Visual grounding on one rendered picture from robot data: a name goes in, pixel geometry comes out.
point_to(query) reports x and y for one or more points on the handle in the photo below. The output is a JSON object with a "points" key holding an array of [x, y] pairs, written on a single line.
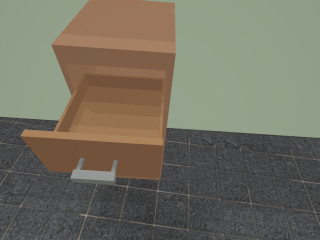
{"points": [[92, 176]]}

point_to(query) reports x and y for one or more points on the cabinet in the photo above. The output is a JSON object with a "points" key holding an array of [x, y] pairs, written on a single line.
{"points": [[121, 37]]}

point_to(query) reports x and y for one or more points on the drawer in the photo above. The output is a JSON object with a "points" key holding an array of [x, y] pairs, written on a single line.
{"points": [[108, 117]]}

